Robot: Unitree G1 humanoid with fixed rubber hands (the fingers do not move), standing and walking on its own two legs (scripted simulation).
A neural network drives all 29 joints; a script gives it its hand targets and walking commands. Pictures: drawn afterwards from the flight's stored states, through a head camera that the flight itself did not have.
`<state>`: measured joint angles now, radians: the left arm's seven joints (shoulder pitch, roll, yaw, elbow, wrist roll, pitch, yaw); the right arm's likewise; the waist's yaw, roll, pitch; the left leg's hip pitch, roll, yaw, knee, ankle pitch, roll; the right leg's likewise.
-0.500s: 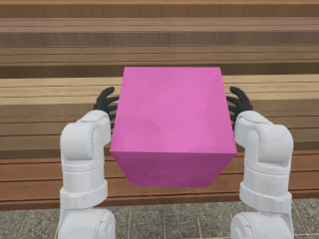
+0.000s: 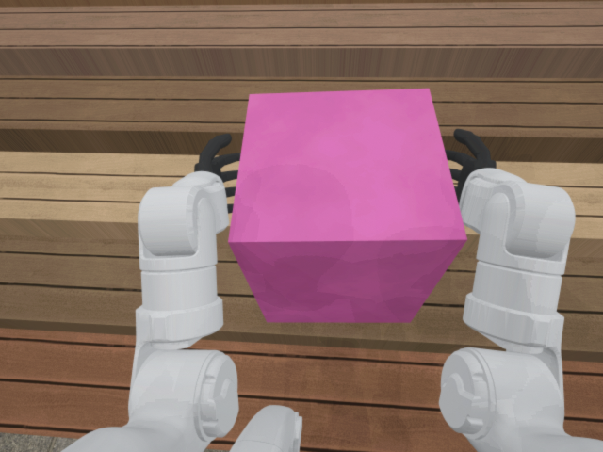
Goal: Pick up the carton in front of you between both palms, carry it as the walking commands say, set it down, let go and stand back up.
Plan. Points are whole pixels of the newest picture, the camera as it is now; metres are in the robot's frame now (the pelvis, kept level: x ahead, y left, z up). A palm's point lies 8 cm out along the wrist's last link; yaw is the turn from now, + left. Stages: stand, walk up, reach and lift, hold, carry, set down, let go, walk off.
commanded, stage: carry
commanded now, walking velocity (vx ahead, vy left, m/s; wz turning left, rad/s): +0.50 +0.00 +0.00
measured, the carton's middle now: (337, 219) +0.40 +0.02 +0.06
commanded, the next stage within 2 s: none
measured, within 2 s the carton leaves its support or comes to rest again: neither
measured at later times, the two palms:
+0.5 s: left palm out of the picture +0.78 +0.11 +0.28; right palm out of the picture +0.72 -0.18 +0.29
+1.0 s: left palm out of the picture +0.99 +0.23 +0.42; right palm out of the picture +1.02 -0.07 +0.42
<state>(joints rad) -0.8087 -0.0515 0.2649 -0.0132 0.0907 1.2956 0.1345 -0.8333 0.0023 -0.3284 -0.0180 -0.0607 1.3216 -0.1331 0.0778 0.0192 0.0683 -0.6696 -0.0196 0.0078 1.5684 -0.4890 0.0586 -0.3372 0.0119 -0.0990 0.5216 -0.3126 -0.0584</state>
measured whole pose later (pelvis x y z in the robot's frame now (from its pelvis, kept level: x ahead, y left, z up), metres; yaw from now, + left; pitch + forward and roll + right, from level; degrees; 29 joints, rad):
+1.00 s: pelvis +0.60 +0.05 +0.23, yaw +3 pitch +7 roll -1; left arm -1.01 0.04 0.30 0.23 0.05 1.30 0.15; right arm -1.00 -0.01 -0.36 0.16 -0.17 1.33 -0.10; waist 0.04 0.01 -0.03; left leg -0.18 -0.05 0.05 0.29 -0.20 0.07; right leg -0.53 0.03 -0.02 1.13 -0.48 -0.05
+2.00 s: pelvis +0.78 +0.07 +0.32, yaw +2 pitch +1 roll +0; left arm -0.67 0.00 0.19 0.29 0.08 1.24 0.11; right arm -0.68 -0.01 -0.19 0.32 -0.07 1.21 -0.10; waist 0.00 -0.01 -0.14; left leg -0.30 -0.03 0.09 0.52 -0.25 0.06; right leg -0.32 0.03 -0.07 0.52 -0.22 -0.06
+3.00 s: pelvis +0.78 +0.09 +0.32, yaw +1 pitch +1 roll +0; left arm -0.66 0.00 0.18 0.20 0.07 1.25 0.11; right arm -0.67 0.00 -0.20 0.22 -0.07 1.23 -0.11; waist 0.00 0.00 -0.08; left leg -0.30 -0.04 0.11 0.51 -0.24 0.09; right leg -0.33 0.02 -0.06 0.52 -0.21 -0.04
